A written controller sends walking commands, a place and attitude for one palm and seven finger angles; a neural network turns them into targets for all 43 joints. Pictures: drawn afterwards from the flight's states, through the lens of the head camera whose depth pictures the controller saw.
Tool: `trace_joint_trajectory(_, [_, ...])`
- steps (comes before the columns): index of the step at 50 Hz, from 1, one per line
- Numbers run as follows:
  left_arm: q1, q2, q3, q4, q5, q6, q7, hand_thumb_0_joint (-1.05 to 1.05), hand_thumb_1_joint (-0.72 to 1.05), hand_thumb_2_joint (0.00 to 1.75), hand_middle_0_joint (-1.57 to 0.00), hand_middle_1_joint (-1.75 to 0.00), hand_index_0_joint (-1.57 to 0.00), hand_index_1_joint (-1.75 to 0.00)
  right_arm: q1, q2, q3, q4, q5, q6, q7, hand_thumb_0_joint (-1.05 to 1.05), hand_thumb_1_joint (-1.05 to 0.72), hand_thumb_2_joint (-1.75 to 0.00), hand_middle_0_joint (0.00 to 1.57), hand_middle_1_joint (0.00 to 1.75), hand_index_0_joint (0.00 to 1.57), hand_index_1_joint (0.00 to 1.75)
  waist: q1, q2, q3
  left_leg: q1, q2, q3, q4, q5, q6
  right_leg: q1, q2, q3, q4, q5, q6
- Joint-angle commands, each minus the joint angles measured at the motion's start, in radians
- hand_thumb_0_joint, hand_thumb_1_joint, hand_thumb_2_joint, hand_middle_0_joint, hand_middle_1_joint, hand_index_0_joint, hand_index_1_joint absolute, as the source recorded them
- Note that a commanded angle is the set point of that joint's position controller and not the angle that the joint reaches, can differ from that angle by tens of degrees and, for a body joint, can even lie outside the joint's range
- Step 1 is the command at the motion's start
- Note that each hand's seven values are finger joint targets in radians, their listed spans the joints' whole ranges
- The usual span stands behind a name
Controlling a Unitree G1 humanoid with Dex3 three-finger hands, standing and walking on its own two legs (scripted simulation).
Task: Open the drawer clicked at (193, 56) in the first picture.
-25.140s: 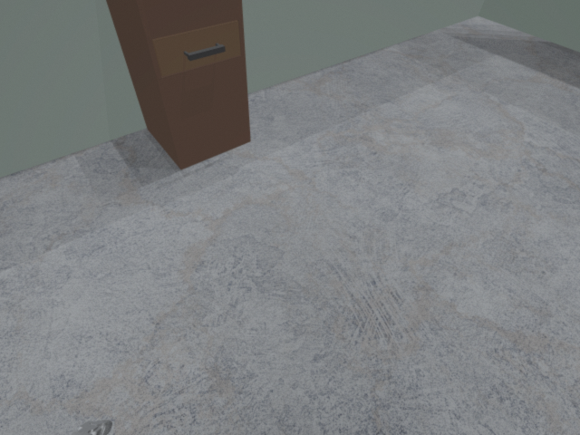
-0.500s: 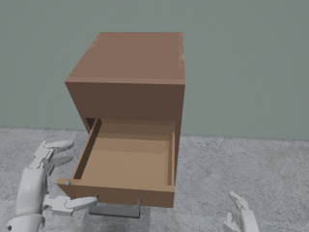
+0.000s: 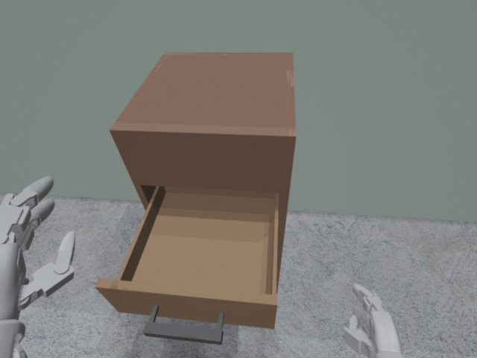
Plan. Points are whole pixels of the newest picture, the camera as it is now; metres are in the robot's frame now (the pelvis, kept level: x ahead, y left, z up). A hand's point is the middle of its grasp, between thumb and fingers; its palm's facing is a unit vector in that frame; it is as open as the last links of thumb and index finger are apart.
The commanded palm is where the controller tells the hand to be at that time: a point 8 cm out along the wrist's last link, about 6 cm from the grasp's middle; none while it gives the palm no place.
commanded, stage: draw the hand back to the body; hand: left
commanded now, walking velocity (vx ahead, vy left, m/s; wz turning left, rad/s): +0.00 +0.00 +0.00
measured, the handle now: (185, 322) +0.23 +0.16 -0.19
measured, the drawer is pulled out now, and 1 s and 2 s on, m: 0.30 0.30 0.30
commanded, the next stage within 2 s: step back with the hand held close in 0.18 s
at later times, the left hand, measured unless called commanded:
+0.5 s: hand (58, 273) +0.17 +0.24 +0.16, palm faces +0.33 -0.80 -0.50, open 7.5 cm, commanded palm +0.10 +0.29 +0.18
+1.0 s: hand (14, 334) +0.10 +0.25 +0.16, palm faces +0.34 -0.82 -0.46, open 7.5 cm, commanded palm +0.04 +0.30 +0.18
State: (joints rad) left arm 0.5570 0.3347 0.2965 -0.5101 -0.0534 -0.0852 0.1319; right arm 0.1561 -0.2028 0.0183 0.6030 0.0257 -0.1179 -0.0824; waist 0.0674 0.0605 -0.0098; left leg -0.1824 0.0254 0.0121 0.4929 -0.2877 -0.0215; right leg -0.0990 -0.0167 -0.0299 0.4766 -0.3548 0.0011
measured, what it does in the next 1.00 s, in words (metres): shifts its weight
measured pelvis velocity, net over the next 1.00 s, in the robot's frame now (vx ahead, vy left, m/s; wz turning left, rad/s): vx -0.09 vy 0.01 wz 0.02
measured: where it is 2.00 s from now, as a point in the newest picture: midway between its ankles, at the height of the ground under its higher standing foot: outside the picture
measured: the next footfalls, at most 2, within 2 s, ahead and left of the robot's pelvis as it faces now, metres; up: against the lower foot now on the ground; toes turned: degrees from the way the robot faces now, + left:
right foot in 1.70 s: -0.21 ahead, -0.13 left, +0.00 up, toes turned -2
left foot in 2.00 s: -0.25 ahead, +0.07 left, +0.00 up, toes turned +3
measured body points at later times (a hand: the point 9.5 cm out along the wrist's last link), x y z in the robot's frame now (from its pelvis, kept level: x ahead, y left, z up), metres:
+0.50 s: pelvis -0.02 +0.01 +0.00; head +0.00 -0.01 +0.45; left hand +0.14 +0.28 +0.19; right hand +0.17 -0.23 -0.09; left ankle -0.01 +0.13 -0.74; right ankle -0.06 -0.11 -0.74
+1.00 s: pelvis -0.09 +0.01 -0.01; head -0.05 +0.03 +0.44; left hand +0.08 +0.29 +0.18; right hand +0.11 -0.21 -0.08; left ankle -0.01 +0.13 -0.74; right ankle -0.06 -0.11 -0.74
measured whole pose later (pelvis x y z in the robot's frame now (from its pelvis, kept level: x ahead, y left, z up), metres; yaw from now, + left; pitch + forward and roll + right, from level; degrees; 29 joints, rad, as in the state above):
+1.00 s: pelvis -0.09 +0.01 -0.01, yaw +1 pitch +2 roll -2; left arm 0.66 0.41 0.37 -0.65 -0.06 -0.22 0.16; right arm 0.14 -0.20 0.00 0.56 0.03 -0.05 -0.08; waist 0.01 0.01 0.04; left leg -0.44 0.04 -0.02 0.60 -0.20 0.00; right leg -0.34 0.00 -0.06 0.56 -0.26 0.01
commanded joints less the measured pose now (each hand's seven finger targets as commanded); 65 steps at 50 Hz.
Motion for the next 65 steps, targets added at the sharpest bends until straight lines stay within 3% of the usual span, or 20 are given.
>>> trace_joint_trajectory(1, [-0.041, 0.15, 0.1, -0.205, -0.003, -0.057, 0.012, 0.0, 0.9, 0.9, -0.2, -0.3, -0.2, -0.3, -0.121, -0.1, -0.039, -0.172, -0.006, -0.045, -0.004, 0.0, -0.9, -0.9, 0.2, 0.3, 0.2, 0.3, -0.009, -0.033, -0.093, 0.12, 0.013, 0.025, -0.039, 0.331, 0.04, -0.075, -0.012, -0.039, -0.065, 0.404, 0.005])
trace_joint_trajectory(8, [-0.046, 0.167, 0.114, -0.254, -0.005, -0.056, 0.019, 0.0, 0.9, 0.9, -0.2, -0.3, -0.2, -0.3, -0.128, -0.096, -0.035, -0.17, -0.005, -0.054, -0.008, 0.0, -0.9, -0.9, 0.2, 0.3, 0.2, 0.3, -0.009, 0.023, -0.092, 0.113, 0.012, 0.018, -0.036, 0.349, 0.034, -0.062, -0.011, -0.039, -0.067, 0.411, -0.003])
trace_joint_trajectory(14, [-0.04, 0.159, 0.111, -0.202, -0.004, -0.056, 0.019, 0.0, 0.9, 0.9, -0.2, -0.3, -0.2, -0.3, -0.123, -0.097, -0.036, -0.161, -0.004, -0.046, -0.008, 0.0, -0.9, -0.9, 0.2, 0.3, 0.2, 0.3, -0.011, -0.019, -0.064, 0.104, 0.013, 0.015, -0.047, 0.289, 0.034, -0.086, -0.009, -0.044, -0.08, 0.358, 0.001])
trace_joint_trajectory(15, [-0.193, 0.303, 0.253, -0.321, -0.012, -0.104, 0.02, 0.0, 0.9, 0.9, -0.2, -0.3, -0.2, -0.3, -0.084, -0.134, -0.039, -0.19, -0.003, -0.019, -0.002, 0.0, -0.9, -0.9, 0.2, 0.3, 0.2, 0.3, -0.057, -0.039, 0.043, 0.009, 0.026, -0.01, -0.004, 0.251, 0.055, -0.152, -0.059, 0.037, -0.138, 0.421, 0.0])
trace_joint_trajectory(17, [-0.047, 0.181, 0.158, -0.175, -0.003, -0.111, -0.003, 0.0, 0.9, 0.9, -0.2, -0.3, -0.2, -0.3, -0.101, -0.116, -0.041, -0.174, -0.003, 0.013, -0.001, 0.0, -0.9, -0.9, 0.2, 0.3, 0.2, 0.3, -0.07, -0.105, 0.031, 0.003, 0.021, -0.021, 0.021, 0.226, 0.052, -0.16, -0.083, 0.039, -0.142, 0.422, -0.006])
trace_joint_trajectory(18, [-0.039, 0.194, 0.17, -0.224, -0.002, -0.126, -0.006, 0.0, 0.9, 0.9, -0.2, -0.3, -0.2, -0.3, -0.114, -0.127, -0.047, -0.186, -0.006, 0.018, -0.001, 0.0, -0.9, -0.9, 0.2, 0.3, 0.2, 0.3, -0.067, -0.053, -0.002, 0.018, 0.021, -0.014, 0.013, 0.261, 0.055, -0.149, -0.082, 0.037, -0.129, 0.453, -0.005])
trace_joint_trajectory(20, [0.048, 0.164, 0.154, -0.196, -0.005, -0.133, -0.008, 0.0, 0.9, 0.9, -0.2, -0.3, -0.2, -0.3, -0.11, -0.126, -0.051, -0.192, -0.004, 0.038, 0.004, 0.0, -0.9, -0.9, 0.2, 0.3, 0.2, 0.3, -0.063, -0.031, -0.059, 0.012, 0.041, -0.029, -0.008, 0.344, 0.055, -0.105, -0.072, 0.011, -0.086, 0.42, 0.0])
trace_joint_trajectory(27, [0.127, 0.22, 0.208, -0.298, -0.012, -0.148, 0.008, 0.0, 0.9, 0.9, -0.2, -0.3, -0.2, -0.3, -0.12, -0.123, -0.07, -0.224, 0.001, 0.08, 0.0, 0.0, -0.9, -0.9, 0.2, 0.3, 0.2, 0.3, -0.06, -0.043, -0.145, -0.028, 0.074, -0.054, -0.015, 0.42, 0.058, -0.071, -0.055, 0.001, -0.022, 0.379, 0.009])
trace_joint_trajectory(31, [0.153, 0.233, 0.226, -0.327, -0.018, -0.154, 0.017, 0.0, 0.9, 0.9, -0.2, -0.3, -0.2, -0.3, -0.116, -0.122, -0.075, -0.226, 0.002, 0.076, -0.004, 0.0, -0.9, -0.9, 0.2, 0.3, 0.2, 0.3, -0.061, -0.006, -0.172, -0.059, 0.087, -0.066, -0.014, 0.424, 0.059, -0.061, -0.051, 0.004, 0.01, 0.372, 0.008])
trace_joint_trajectory(37, [0.158, 0.226, 0.225, -0.338, -0.021, -0.161, 0.027, 0.0, 0.9, 0.9, -0.2, -0.3, -0.2, -0.3, -0.112, -0.124, -0.077, -0.218, 0.003, 0.052, -0.002, 0.0, -0.9, -0.9, 0.2, 0.3, 0.2, 0.3, -0.062, 0.021, -0.152, -0.156, 0.103, -0.094, -0.037, 0.287, 0.065, -0.07, -0.044, 0.013, 0.037, 0.28, 0.007])
trace_joint_trajectory(46, [0.095, 0.228, 0.205, -0.332, -0.016, -0.187, 0.046, 0.0, 0.9, 0.9, -0.2, -0.3, -0.2, -0.3, -0.099, -0.117, -0.07, -0.201, -0.001, 0.026, -0.003, 0.0, -0.9, -0.9, 0.2, 0.3, 0.2, 0.3, -0.082, -0.062, -0.054, -0.197, 0.05, -0.081, 0.019, -0.076, 0.044, -0.253, -0.104, 0.107, -0.097, -0.015, -0.026])
trace_joint_trajectory(49, [0.085, 0.227, 0.203, -0.341, -0.011, -0.194, 0.052, 0.0, 0.9, 0.9, -0.2, -0.3, -0.2, -0.3, -0.093, -0.121, -0.066, -0.202, -0.005, 0.018, -0.008, 0.0, -0.9, -0.9, 0.2, 0.3, 0.2, 0.3, -0.083, -0.003, -0.039, -0.228, 0.076, -0.116, -0.049, -0.129, 0.049, -0.25, -0.069, 0.075, -0.067, -0.089, -0.017])
trace_joint_trajectory(53, [0.085, 0.23, 0.222, -0.357, -0.002, -0.207, 0.055, 0.0, 0.9, 0.9, -0.2, -0.3, -0.2, -0.3, -0.098, -0.128, -0.063, -0.218, 0.0, -0.006, -0.007, 0.0, -0.9, -0.9, 0.2, 0.3, 0.2, 0.3, -0.069, 0.157, -0.062, -0.436, 0.175, -0.223, -0.221, -0.25, 0.094, -0.044, 0.017, 0.009, 0.161, -0.01, 0.01])
trace_joint_trajectory(56, [0.103, 0.225, 0.23, -0.363, -0.007, -0.219, 0.046, 0.0, 0.9, 0.9, -0.2, -0.3, -0.2, -0.3, -0.09, -0.124, -0.063, -0.215, -0.003, -0.025, 0.001, 0.0, -0.9, -0.9, 0.2, 0.3, 0.2, 0.3, -0.063, 0.098, -0.104, -0.409, 0.173, -0.195, -0.142, -0.107, 0.102, -0.038, 0.004, 0.032, 0.168, 0.1, 0.006])
trace_joint_trajectory(59, [0.113, 0.223, 0.245, -0.356, -0.007, -0.225, 0.038, 0.0, 0.9, 0.9, -0.2, -0.3, -0.2, -0.3, -0.083, -0.126, -0.068, -0.209, -0.003, -0.034, 0.008, 0.0, -0.9, -0.9, 0.2, 0.3, 0.2, 0.3, -0.063, 0.086, -0.107, -0.504, 0.17, -0.174, -0.121, -0.218, 0.107, 0.012, -0.007, 0.06, 0.185, 0.092, 0.004])
trace_joint_trajectory(60, [0.107, 0.221, 0.242, -0.362, -0.009, -0.228, 0.037, 0.0, 0.9, 0.9, -0.2, -0.3, -0.2, -0.3, -0.077, -0.123, -0.069, -0.205, 0.001, -0.035, 0.012, 0.0, -0.9, -0.9, 0.2, 0.3, 0.2, 0.3, -0.066, 0.03, -0.109, -0.489, 0.143, -0.15, -0.07, -0.227, 0.096, -0.023, -0.031, 0.094, 0.143, 0.08, -0.005])
trace_joint_trajectory(61, [0.099, 0.226, 0.239, -0.36, -0.011, -0.229, 0.037, 0.0, 0.9, 0.9, -0.2, -0.3, -0.2, -0.3, -0.071, -0.119, -0.072, -0.2, 0.001, -0.034, 0.015, 0.0, -0.9, -0.9, 0.2, 0.3, 0.2, 0.3, -0.071, -0.04, -0.098, -0.432, 0.092, -0.112, 0.009, -0.227, 0.072, -0.117, -0.071, 0.161, 0.052, 0.033, -0.024])
trace_joint_trajectory(63, [0.076, 0.257, 0.252, -0.361, -0.015, -0.225, 0.048, 0.0, 0.9, 0.9, -0.2, -0.3, -0.2, -0.3, -0.055, -0.118, -0.084, -0.167, -0.008, -0.026, 0.019, 0.0, -0.9, -0.9, 0.2, 0.3, 0.2, 0.3, -0.081, -0.149, -0.096, -0.268, -0.001, -0.03, 0.226, -0.15, 0.017, -0.299, -0.214, 0.332, -0.157, -0.033, -0.1])
trace_joint_trajectory(64, [0.074, 0.239, 0.228, -0.345, -0.015, -0.215, 0.051, 0.0, 0.9, 0.9, -0.2, -0.3, -0.2, -0.3, -0.054, -0.099, -0.08, -0.142, -0.013, -0.017, 0.024, 0.0, -0.9, -0.9, 0.2, 0.3, 0.2, 0.3, -0.085, -0.211, -0.115, -0.191, -0.025, -0.015, 0.337, -0.094, 0.005, -0.336, -0.286, 0.346, -0.192, 0.021, -0.132])
trace_joint_trajectory(65, [0.067, 0.234, 0.223, -0.346, -0.009, -0.209, 0.054, 0.0, 0.9, 0.9, -0.2, -0.3, -0.2, -0.3, -0.066, -0.092, -0.079, -0.13, -0.022, -0.008, 0.027, 0.0, -0.9, -0.9, 0.2, 0.3, 0.2, 0.3, -0.088, -0.229, -0.133, -0.162, -0.03, -0.02, 0.38, -0.076, 0.004, -0.326, -0.302, 0.307, -0.182, 0.12, -0.144])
